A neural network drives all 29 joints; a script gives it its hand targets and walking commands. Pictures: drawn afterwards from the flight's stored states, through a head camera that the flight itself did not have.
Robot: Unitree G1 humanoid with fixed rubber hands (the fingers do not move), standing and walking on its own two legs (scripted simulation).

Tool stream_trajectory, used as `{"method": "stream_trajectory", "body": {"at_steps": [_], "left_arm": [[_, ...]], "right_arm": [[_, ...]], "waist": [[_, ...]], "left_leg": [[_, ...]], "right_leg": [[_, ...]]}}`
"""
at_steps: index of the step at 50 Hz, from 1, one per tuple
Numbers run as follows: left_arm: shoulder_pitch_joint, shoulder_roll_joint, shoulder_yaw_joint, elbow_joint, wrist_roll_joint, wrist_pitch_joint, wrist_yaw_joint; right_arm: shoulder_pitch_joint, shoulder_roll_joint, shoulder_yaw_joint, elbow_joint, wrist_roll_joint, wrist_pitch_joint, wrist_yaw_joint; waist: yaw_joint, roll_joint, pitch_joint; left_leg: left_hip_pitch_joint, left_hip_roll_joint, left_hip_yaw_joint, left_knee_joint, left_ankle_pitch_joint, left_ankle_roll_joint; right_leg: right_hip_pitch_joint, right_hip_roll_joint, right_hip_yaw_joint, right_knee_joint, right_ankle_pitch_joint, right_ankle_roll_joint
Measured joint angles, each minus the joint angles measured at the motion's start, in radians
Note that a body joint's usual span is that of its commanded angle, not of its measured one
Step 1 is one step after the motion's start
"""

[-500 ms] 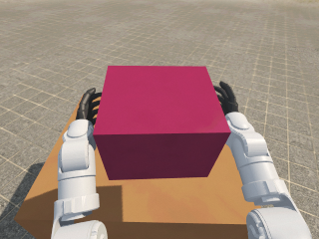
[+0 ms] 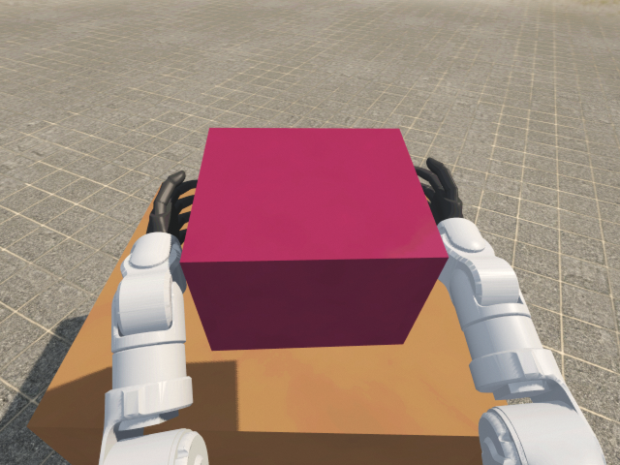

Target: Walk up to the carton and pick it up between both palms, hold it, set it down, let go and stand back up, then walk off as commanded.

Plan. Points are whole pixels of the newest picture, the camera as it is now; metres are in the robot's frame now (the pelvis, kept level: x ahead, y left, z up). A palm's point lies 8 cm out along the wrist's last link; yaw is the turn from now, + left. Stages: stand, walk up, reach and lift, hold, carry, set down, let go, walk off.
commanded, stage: hold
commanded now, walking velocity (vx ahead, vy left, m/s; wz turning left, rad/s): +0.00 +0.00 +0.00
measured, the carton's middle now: (307, 237) +0.37 +0.01 +0.15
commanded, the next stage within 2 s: set down in 0.42 s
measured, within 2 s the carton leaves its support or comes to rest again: neither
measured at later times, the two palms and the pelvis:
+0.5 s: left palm (166, 236) +0.35 +0.18 +0.18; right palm (444, 221) +0.36 -0.16 +0.18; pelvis +0.00 +0.00 +0.00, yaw +0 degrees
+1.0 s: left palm (167, 272) +0.35 +0.19 +0.12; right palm (423, 261) +0.36 -0.15 +0.11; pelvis +0.00 -0.01 +0.00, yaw +1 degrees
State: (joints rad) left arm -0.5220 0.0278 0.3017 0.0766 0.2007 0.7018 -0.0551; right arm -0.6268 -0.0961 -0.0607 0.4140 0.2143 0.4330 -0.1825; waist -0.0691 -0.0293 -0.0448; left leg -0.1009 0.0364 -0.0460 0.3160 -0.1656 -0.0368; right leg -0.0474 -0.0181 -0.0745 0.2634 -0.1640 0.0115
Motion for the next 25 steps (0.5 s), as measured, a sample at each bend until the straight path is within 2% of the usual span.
{"method": "stream_trajectory", "body": {"at_steps": [22, 25], "left_arm": [[-0.002, 0.000, 0.001, 0.002, 0.000, 0.001, 0.001], [0.021, 0.007, 0.006, -0.027, -0.009, -0.010, -0.005]], "right_arm": [[-0.002, 0.000, -0.001, 0.001, 0.000, 0.001, 0.001], [0.005, 0.022, -0.007, -0.017, -0.008, -0.008, 0.000]], "waist": [[0.000, 0.000, -0.002], [-0.016, -0.001, 0.015]], "left_leg": [[-0.001, 0.000, 0.000, -0.001, 0.001, 0.000], [0.014, 0.002, -0.004, 0.000, -0.001, 0.001]], "right_leg": [[-0.002, 0.000, 0.001, 0.000, 0.000, 0.000], [0.023, 0.003, -0.003, -0.016, 0.006, 0.000]]}}
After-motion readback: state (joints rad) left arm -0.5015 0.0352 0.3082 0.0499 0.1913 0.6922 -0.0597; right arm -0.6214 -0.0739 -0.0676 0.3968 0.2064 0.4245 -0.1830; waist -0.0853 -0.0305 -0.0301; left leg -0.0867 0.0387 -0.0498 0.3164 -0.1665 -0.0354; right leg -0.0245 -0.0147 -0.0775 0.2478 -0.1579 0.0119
